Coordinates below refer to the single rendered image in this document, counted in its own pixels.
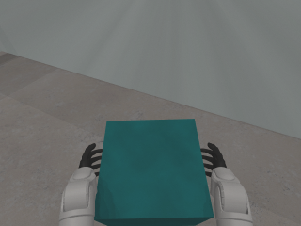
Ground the right robot forearm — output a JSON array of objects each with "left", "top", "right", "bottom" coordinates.
[{"left": 210, "top": 167, "right": 253, "bottom": 226}]

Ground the right robot hand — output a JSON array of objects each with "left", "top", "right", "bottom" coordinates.
[{"left": 200, "top": 142, "right": 227, "bottom": 177}]

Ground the left robot hand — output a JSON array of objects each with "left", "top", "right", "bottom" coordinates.
[{"left": 78, "top": 143, "right": 103, "bottom": 177}]

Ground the carton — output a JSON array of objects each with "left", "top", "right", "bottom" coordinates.
[{"left": 94, "top": 119, "right": 214, "bottom": 226}]

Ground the left robot forearm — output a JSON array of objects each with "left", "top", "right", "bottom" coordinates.
[{"left": 58, "top": 167, "right": 98, "bottom": 226}]

